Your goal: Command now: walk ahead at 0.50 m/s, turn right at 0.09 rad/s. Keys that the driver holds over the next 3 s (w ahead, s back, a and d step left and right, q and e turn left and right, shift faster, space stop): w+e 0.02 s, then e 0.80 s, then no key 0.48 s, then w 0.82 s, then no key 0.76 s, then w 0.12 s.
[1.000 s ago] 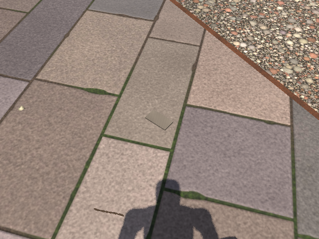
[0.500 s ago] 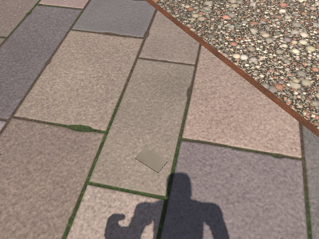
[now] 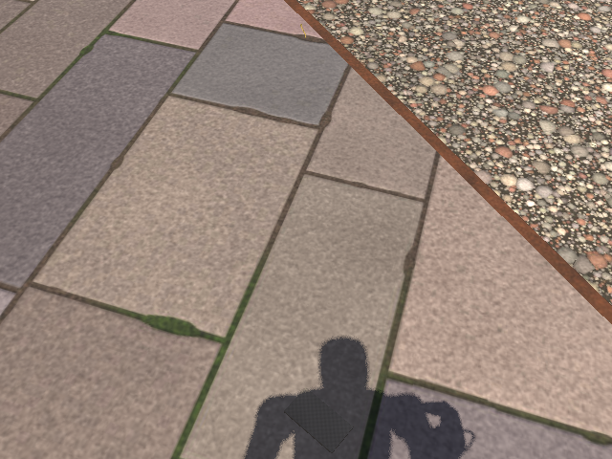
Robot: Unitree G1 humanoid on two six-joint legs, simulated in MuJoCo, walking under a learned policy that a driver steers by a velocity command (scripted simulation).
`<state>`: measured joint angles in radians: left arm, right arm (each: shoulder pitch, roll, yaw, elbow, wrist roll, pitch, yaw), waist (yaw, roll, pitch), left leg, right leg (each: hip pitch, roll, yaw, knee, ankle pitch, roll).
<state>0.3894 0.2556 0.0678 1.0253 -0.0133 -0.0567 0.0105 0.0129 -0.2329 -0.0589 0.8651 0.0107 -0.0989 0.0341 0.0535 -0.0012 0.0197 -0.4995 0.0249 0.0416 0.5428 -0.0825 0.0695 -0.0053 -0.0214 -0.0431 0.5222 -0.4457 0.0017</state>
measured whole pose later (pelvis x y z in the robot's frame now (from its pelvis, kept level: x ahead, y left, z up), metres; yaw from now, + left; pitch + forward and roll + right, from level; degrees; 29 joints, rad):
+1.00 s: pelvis +0.23 +0.02 +0.01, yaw -28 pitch +2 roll +0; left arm 0.13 0.30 0.08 0.70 0.00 0.03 0.04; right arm 0.17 -0.27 -0.07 0.87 -0.04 -0.02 -0.01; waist -0.02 -0.04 0.01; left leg -0.31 -0.01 -0.04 0.53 -0.26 0.02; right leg -0.48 0.13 0.17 0.81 -0.44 -0.01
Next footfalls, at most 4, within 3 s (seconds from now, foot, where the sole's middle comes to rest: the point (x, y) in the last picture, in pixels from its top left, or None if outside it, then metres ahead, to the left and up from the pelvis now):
0.48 right None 0.28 -0.12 -0.76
0.92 left None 0.35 0.07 -0.76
1.24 right None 0.18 -0.12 -0.76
2.04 right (471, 431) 0.54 -0.31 -0.76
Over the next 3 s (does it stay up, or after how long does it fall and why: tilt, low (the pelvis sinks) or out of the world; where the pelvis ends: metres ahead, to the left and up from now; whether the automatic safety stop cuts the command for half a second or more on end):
stays up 0.67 -0.25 0.01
